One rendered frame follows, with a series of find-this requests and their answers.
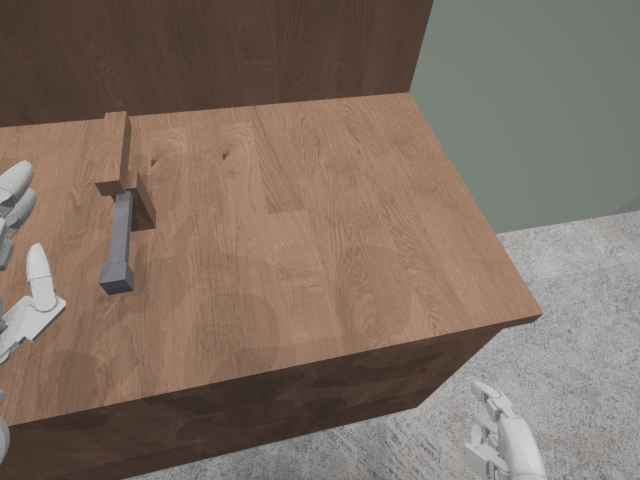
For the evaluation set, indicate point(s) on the robot left hand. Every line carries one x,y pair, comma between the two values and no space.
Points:
30,317

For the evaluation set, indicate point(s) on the counter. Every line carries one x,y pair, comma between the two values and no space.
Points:
305,254

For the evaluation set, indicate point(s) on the robot right hand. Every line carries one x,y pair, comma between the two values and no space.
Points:
511,450

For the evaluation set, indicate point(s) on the tap lever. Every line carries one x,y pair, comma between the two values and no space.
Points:
117,277

